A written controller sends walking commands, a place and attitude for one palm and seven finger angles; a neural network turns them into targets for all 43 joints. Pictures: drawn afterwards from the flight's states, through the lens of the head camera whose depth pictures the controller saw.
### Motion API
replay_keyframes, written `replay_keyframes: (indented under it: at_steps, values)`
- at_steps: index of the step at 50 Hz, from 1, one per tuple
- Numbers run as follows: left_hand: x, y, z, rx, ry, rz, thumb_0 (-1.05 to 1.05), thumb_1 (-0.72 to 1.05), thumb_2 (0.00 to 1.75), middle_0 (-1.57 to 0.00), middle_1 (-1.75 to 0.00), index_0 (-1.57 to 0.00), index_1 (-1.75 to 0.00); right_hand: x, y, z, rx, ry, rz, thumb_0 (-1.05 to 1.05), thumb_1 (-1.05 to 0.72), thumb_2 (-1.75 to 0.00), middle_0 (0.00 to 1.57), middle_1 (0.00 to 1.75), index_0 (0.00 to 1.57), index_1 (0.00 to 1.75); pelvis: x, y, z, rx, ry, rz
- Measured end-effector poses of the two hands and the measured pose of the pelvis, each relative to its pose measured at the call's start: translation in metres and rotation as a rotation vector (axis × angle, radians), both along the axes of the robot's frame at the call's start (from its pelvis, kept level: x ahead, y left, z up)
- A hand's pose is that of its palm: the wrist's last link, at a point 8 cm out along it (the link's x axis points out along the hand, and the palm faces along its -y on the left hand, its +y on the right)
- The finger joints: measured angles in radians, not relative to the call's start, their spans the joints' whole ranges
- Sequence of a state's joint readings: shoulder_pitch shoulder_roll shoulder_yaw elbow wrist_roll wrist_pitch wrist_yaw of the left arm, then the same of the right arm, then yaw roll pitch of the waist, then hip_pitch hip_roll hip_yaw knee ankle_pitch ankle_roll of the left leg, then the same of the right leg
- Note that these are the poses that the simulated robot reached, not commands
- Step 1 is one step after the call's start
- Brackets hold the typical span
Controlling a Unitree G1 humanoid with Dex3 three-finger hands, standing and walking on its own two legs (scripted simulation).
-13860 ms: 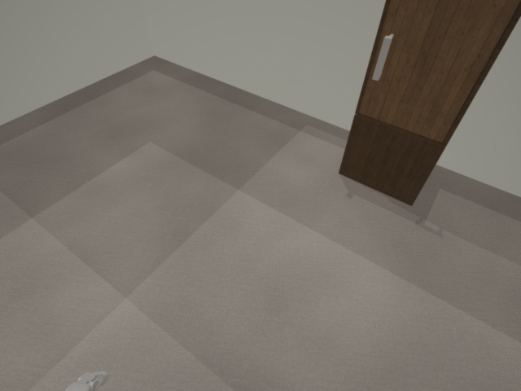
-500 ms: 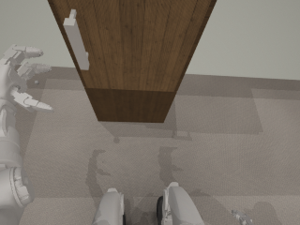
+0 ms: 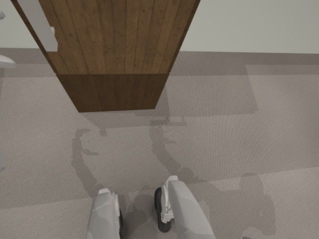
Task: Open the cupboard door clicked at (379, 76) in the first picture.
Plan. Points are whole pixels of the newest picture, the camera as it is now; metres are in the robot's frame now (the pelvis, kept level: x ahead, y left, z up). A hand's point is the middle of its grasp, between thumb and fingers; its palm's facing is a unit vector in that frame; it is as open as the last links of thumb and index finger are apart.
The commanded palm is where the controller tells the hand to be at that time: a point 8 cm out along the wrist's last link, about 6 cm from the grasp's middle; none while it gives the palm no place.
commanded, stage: move the hooked fingers beside the handle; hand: left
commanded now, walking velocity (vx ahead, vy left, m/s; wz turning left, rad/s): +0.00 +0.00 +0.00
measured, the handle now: (38, 12) +0.60 +0.20 +0.07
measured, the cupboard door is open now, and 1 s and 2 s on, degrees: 0 0 0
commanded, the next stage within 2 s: slide the fingers in behind the handle in 0.78 s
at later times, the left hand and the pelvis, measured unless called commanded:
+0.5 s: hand out of the picture +0.55 +0.27 +0.07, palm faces -0.02 -1.00 -0.03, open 14.0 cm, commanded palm +0.54 +0.29 +0.06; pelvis +0.02 +0.01 +0.02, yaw +0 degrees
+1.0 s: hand out of the picture +0.54 +0.27 +0.07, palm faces -0.01 -1.00 -0.04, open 14.0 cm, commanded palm +0.53 +0.29 +0.06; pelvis +0.02 +0.00 +0.01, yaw +0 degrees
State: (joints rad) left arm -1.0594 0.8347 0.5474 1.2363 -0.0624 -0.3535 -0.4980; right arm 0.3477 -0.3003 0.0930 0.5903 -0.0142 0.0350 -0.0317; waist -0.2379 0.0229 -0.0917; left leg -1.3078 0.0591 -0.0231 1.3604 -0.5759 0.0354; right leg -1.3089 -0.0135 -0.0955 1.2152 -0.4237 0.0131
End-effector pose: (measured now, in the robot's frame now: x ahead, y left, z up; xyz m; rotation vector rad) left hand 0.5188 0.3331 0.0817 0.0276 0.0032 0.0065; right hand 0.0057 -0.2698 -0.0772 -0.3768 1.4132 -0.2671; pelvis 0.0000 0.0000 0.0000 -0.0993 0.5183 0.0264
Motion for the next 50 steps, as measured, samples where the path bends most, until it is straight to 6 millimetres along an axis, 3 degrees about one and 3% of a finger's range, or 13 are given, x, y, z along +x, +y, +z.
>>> replay_keyframes:
  at_steps: [5, 11, 18, 25, 31, 44, 50]
  values:
    - [0.012, 0.0, -0.005, -0.001, 0.021, -0.013, -0.01, -0.5, 0.3, -0.3, -1.2, -0.3, -1.2, -0.009, 0.007, 0.002, 0.001, 0.034, -0.025, 0.01, -0.9, -0.9, 0.2, 0.3, 0.2, 0.3, 0.002, 0.004, -0.001, -0.008, 0.018, -0.005]
    - [0.01, 0.002, -0.02, 0.005, 0.06, -0.016, -0.01, -0.5, 0.3, -0.3, -1.2, -0.3, -1.2, -0.012, 0.016, 0.004, 0.025, 0.064, -0.042, 0.01, -0.9, -0.9, 0.2, 0.3, 0.2, 0.3, 0.007, 0.008, 0.002, -0.01, 0.025, -0.013]
    - [0.007, 0.001, -0.003, 0.003, 0.005, -0.001, -0.01, -0.5, 0.3, -0.3, -1.2, -0.3, -1.2, 0.001, 0.021, 0.01, 0.046, 0.056, -0.038, 0.01, -0.9, -0.9, 0.2, 0.3, 0.2, 0.3, 0.014, 0.009, 0.011, -0.013, 0.01, -0.001]
    - [0.009, -0.01, -0.006, 0.001, 0.079, -0.021, -0.01, -0.5, 0.3, -0.3, -1.2, -0.3, -1.2, 0.019, 0.016, 0.013, 0.04, 0.012, -0.012, 0.01, -0.9, -0.9, 0.2, 0.3, 0.2, 0.3, 0.019, 0.007, 0.016, -0.008, 0.0, 0.006]
    - [0.01, -0.012, -0.012, -0.003, 0.044, 0.007, -0.01, -0.5, 0.3, -0.31, -1.2, -0.3, -1.2, 0.027, 0.008, 0.011, 0.026, -0.013, -0.008, 0.0, -0.9, -0.9, 0.2, 0.3, 0.2, 0.3, 0.019, 0.004, 0.013, -0.003, 0.0, -0.005]
    - [0.002, 0.002, -0.01, 0.006, 0.031, 0.005, -0.01, -0.5, 0.3, -0.3, -1.2, -0.3, -1.2, 0.022, 0.004, 0.004, 0.038, 0.033, -0.017, 0.01, -0.9, -0.9, 0.2, 0.3, 0.2, 0.3, 0.018, -0.001, 0.01, -0.001, 0.009, -0.006]
    - [-0.003, -0.004, -0.006, 0.009, 0.031, -0.016, -0.01, -0.5, 0.3, -0.3, -1.2, -0.3, -1.2, 0.024, 0.004, 0.006, 0.039, 0.02, -0.009, 0.01, -0.9, -0.9, 0.2, 0.3, 0.2, 0.3, 0.017, -0.001, 0.012, -0.004, 0.0, 0.002]
